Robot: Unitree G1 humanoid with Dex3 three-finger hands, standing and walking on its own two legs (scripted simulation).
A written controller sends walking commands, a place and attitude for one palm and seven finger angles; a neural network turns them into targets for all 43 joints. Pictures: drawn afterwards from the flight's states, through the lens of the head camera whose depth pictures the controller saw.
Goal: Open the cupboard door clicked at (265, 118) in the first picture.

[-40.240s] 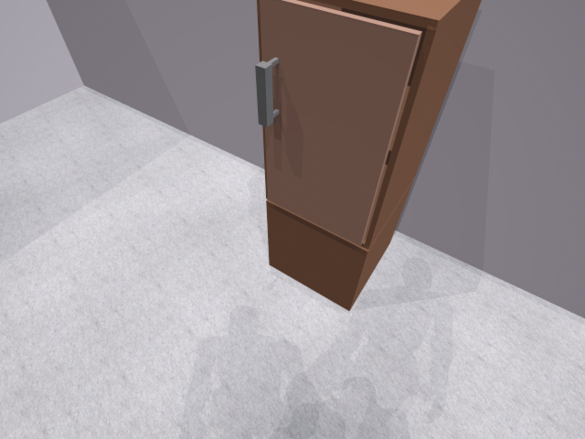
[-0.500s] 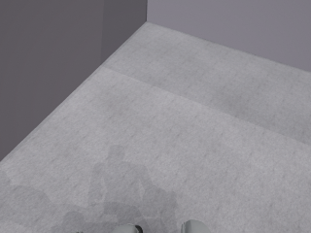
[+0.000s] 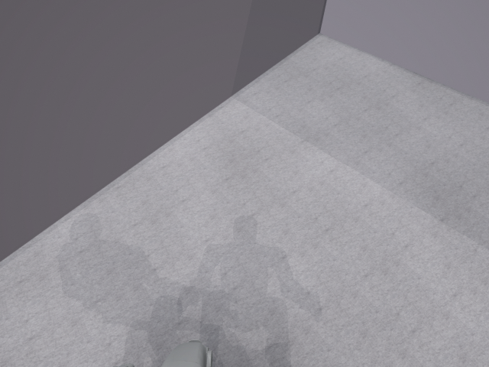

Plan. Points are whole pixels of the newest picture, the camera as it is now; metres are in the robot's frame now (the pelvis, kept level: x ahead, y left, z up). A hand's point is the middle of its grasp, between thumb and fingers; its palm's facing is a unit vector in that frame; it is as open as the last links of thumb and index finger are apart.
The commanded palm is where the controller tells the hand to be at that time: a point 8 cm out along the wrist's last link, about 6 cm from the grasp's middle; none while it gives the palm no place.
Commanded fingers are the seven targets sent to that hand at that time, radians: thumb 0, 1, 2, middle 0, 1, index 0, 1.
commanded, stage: turn to face it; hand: left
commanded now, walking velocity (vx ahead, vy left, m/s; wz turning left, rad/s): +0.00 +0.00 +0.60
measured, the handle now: out of the picture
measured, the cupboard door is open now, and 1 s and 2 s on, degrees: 54 54 54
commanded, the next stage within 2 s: none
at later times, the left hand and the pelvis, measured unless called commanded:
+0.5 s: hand out of the picture +0.08 +0.22 -0.16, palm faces +0.29 -0.91 -0.29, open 7.4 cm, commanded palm none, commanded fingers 0.00 0.90 0.90 -0.20 -0.30 -0.20 -0.30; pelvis +0.03 -0.02 -0.02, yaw +17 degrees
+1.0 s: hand out of the picture -0.04 +0.21 -0.19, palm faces +0.59 -0.78 -0.23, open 7.4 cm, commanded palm none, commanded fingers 0.00 0.90 0.90 -0.20 -0.30 -0.20 -0.30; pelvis +0.03 +0.00 -0.01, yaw +35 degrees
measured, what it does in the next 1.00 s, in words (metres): steps on the spot, turning left: left foot, then right foot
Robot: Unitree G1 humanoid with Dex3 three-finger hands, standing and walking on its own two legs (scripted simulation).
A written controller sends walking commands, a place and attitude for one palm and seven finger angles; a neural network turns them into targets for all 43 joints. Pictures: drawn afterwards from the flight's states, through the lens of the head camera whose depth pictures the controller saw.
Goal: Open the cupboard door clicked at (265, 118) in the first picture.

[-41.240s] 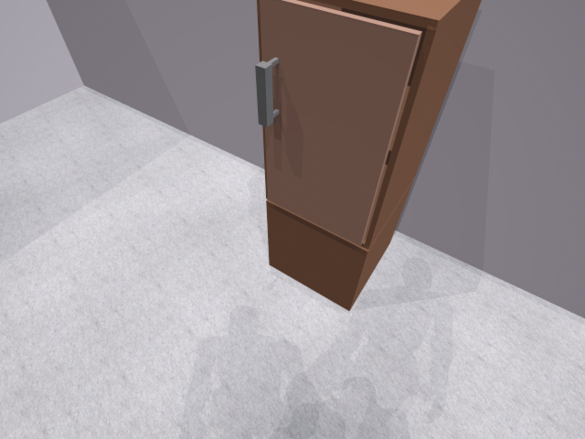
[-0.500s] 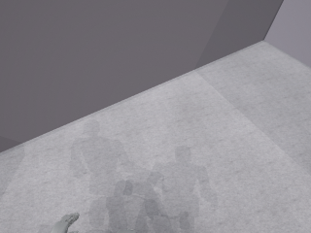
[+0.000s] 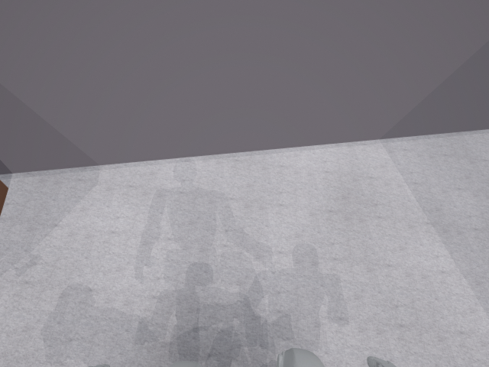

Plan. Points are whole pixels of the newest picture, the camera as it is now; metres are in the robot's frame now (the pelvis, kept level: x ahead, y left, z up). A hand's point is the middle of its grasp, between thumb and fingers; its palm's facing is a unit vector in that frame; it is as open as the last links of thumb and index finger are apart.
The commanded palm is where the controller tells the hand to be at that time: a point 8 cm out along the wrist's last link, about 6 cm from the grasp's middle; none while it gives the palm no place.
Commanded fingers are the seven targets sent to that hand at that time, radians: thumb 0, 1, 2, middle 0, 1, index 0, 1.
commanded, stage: turn to face it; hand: left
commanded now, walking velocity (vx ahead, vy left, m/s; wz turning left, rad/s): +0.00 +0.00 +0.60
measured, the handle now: out of the picture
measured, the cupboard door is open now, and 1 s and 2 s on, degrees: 54 54 54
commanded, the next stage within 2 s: take the last steps up to it in 1.88 s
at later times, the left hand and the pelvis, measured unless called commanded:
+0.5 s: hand out of the picture +0.04 +0.15 -0.15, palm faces +0.29 -0.93 -0.24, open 7.4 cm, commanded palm none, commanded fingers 0.00 0.90 0.90 -0.20 -0.30 -0.20 -0.30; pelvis +0.01 -0.05 +0.01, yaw +18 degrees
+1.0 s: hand out of the picture -0.01 +0.21 -0.15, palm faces +0.56 -0.79 -0.25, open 7.4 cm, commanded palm none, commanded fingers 0.00 0.90 0.90 -0.20 -0.30 -0.20 -0.30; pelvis +0.02 -0.03 +0.01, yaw +34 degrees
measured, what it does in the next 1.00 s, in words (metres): steps on the spot, turning left: right foot, then left foot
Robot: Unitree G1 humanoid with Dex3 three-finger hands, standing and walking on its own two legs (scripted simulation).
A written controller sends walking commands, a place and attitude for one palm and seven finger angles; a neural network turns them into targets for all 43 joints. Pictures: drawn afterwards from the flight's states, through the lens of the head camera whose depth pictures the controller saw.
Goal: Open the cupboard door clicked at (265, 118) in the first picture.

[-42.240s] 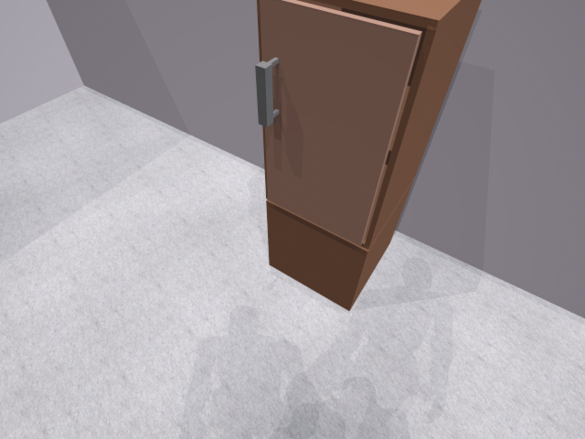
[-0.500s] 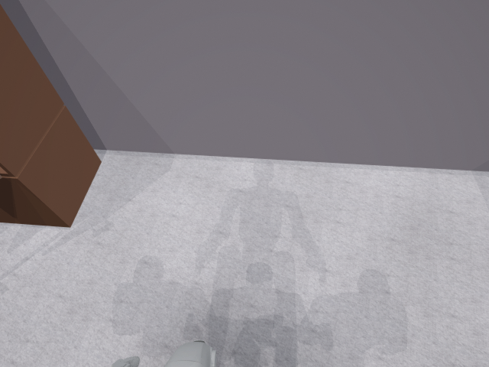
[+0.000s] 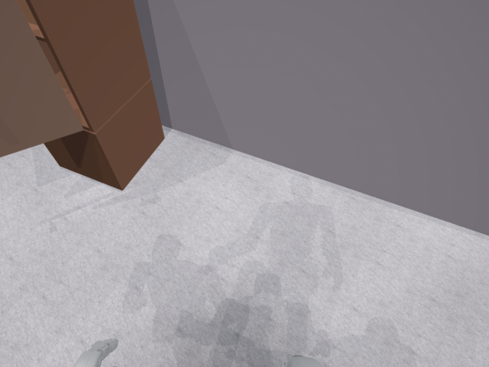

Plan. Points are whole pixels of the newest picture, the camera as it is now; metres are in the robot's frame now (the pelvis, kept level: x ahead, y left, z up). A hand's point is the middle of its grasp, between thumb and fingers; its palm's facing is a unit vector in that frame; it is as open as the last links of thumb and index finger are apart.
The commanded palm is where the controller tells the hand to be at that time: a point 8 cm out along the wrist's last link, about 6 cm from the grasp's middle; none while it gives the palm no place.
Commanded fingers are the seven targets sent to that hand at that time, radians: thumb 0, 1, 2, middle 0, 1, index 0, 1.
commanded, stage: turn to face it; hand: left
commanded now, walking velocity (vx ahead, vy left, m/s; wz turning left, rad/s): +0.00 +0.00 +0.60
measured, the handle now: out of the picture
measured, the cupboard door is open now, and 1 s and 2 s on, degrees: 54 54 54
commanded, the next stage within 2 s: take the last steps up to it in 0.88 s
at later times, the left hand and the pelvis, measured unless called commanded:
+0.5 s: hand out of the picture -0.02 +0.18 -0.18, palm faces +0.35 -0.91 -0.23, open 7.3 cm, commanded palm none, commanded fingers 0.00 0.90 0.90 -0.20 -0.30 -0.20 -0.30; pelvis +0.01 -0.02 -0.01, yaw +20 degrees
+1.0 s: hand out of the picture +0.01 +0.20 -0.17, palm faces +0.47 -0.85 -0.22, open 7.4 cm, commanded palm none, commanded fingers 0.00 0.90 0.90 -0.20 -0.30 -0.20 -0.30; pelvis +0.02 -0.01 +0.00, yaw +28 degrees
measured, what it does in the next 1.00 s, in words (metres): steps on the spot, turning left: right foot, then left foot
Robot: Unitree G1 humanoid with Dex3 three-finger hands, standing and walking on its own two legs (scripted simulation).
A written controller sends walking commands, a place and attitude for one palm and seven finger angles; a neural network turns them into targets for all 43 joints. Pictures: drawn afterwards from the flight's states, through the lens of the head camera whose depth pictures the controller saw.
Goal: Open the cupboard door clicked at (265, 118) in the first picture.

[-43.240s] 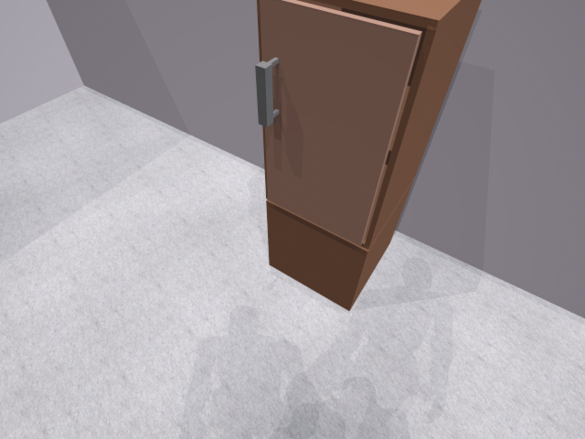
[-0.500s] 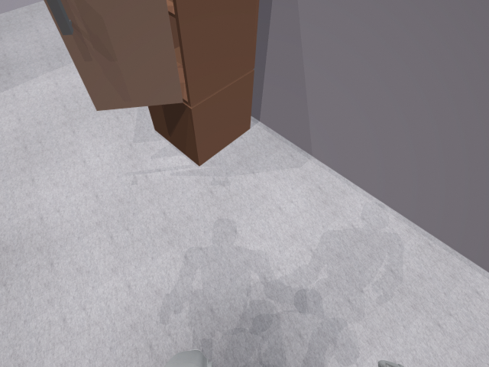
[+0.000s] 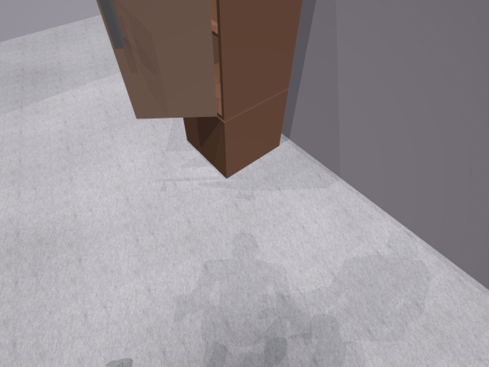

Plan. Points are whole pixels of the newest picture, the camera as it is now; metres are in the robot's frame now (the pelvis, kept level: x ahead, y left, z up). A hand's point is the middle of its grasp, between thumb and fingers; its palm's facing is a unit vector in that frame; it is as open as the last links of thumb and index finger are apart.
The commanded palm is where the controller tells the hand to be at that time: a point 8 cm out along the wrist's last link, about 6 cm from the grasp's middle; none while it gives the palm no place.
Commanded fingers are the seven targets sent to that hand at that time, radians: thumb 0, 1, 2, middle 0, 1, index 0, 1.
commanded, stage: take the last steps up to it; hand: left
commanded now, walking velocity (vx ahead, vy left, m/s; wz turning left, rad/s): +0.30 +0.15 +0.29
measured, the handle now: (113, 19) +1.02 +0.44 +0.06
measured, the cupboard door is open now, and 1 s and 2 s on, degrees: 54 54 54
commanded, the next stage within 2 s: come to a stop and stand still in 1.44 s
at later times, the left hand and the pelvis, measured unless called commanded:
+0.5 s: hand out of the picture -0.05 +0.23 -0.18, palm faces +0.27 -0.95 -0.18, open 7.4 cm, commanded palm none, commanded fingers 0.00 0.90 0.90 -0.20 -0.30 -0.20 -0.30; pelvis +0.08 +0.07 -0.01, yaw +10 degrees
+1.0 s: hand (113, 264) +0.33 +0.30 -0.15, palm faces +0.05 -0.98 -0.18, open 7.4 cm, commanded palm none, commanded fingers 0.00 0.90 0.90 -0.20 -0.30 -0.20 -0.30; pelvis +0.23 +0.12 +0.00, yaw +5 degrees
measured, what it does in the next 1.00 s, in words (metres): walks ahead: right foot, then left foot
